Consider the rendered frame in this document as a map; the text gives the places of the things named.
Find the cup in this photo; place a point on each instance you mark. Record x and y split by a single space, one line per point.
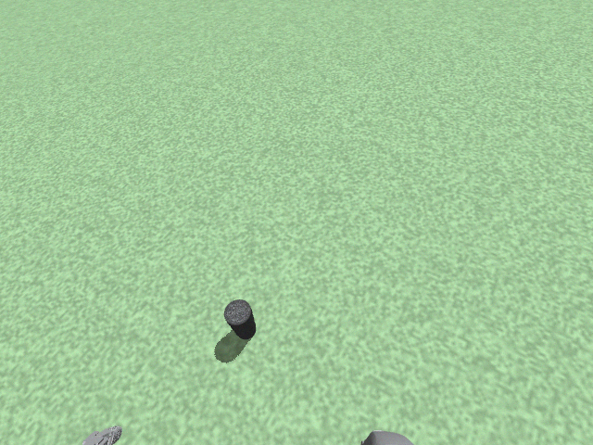
239 317

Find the left robot hand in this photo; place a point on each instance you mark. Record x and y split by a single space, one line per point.
106 437

